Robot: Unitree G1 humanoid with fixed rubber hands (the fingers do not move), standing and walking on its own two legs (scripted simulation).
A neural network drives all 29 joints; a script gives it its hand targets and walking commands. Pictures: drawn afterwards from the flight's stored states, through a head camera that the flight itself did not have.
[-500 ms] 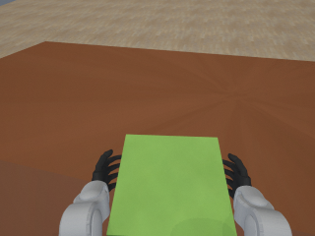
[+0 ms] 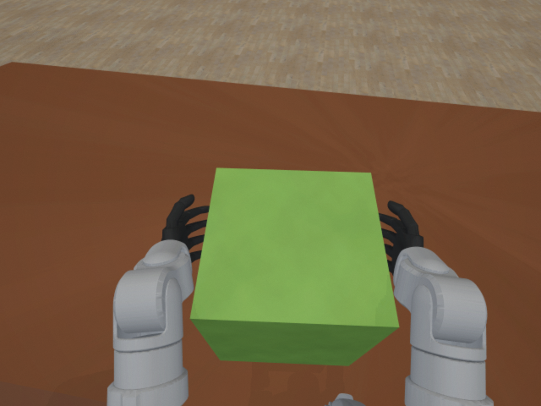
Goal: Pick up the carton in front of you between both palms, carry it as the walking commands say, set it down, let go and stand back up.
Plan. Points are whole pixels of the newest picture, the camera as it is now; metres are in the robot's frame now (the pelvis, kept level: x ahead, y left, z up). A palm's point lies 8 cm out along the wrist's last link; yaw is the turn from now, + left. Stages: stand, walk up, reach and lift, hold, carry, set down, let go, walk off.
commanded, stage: carry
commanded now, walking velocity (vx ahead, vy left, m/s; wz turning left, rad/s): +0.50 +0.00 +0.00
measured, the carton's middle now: (288, 275) +0.31 +0.00 +0.04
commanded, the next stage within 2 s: none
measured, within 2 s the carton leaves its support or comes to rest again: neither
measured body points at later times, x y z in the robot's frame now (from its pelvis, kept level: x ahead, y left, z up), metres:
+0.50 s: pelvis +0.34 -0.05 -0.02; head +0.43 -0.05 +0.42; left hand +0.68 +0.13 +0.06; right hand +0.70 -0.17 +0.05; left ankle +0.42 +0.10 -0.71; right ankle +0.27 -0.10 -0.75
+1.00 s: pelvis +0.68 -0.01 -0.07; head +0.74 +0.00 +0.38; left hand +1.03 +0.12 +0.01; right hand +1.02 -0.18 +0.01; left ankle +0.59 +0.02 -0.80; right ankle +0.79 -0.16 -0.76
